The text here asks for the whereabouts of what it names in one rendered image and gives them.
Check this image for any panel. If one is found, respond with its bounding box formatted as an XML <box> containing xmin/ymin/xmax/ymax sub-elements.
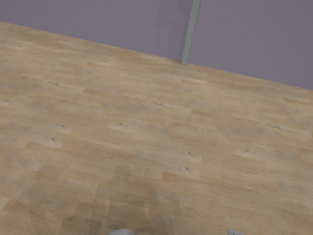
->
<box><xmin>181</xmin><ymin>0</ymin><xmax>201</xmax><ymax>66</ymax></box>

